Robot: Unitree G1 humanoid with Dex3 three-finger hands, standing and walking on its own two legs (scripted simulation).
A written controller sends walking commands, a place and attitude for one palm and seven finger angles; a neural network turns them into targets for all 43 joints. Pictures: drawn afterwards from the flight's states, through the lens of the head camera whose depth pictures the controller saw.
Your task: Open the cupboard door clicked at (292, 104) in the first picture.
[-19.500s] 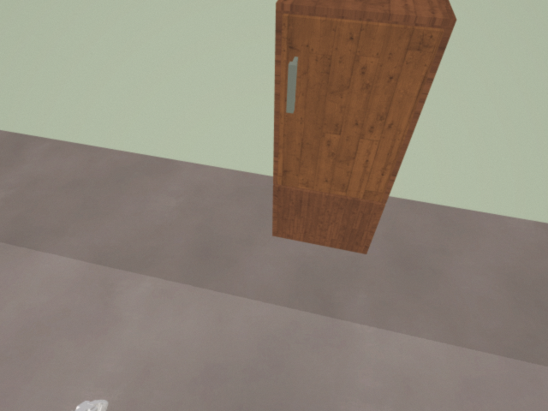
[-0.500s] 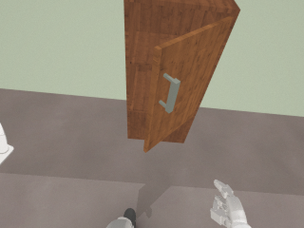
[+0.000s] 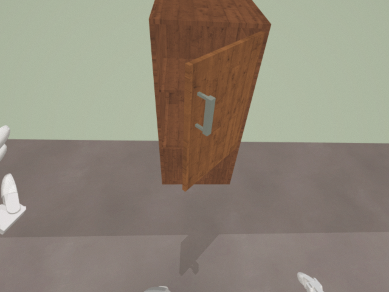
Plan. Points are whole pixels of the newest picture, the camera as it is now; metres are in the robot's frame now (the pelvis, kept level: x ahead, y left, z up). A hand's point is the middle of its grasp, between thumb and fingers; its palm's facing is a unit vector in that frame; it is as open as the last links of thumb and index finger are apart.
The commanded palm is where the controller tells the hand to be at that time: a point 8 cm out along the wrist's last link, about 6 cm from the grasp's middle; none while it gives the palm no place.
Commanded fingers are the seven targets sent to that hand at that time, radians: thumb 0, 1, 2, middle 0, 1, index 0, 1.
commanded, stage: stop stepping back and stand still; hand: left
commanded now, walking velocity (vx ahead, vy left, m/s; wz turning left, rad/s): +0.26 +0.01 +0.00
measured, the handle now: (203, 114) +0.64 +0.02 +0.02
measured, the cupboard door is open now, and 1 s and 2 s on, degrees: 45 45 45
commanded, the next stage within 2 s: let the arm hang, fingers relaxed in 0.34 s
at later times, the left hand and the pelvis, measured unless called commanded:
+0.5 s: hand (36, 224) +0.19 +0.28 +0.11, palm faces +0.39 -0.76 -0.53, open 7.4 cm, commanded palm none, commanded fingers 0.00 0.90 0.90 -0.20 -0.30 -0.20 -0.30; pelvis +0.00 +0.00 -0.01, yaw +5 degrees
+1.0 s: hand out of the picture -0.04 +0.21 -0.16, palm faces +0.12 -0.96 -0.24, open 7.2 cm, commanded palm none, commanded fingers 0.00 0.90 0.90 -0.20 -0.30 -0.20 -0.30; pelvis +0.01 +0.02 +0.01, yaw +5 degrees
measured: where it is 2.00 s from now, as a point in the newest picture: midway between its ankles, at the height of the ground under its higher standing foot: outside the picture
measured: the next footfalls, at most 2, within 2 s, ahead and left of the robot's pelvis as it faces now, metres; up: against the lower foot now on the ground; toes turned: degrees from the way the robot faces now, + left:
left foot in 0.16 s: +0.03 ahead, +0.15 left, +0.00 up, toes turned +6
left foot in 0.64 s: +0.05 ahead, +0.13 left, +0.00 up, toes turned +10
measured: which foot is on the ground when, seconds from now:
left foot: up 0.00-0.14, down 0.16-0.40, up 0.42-0.62, down 0.64-1.00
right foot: down 0.00-1.00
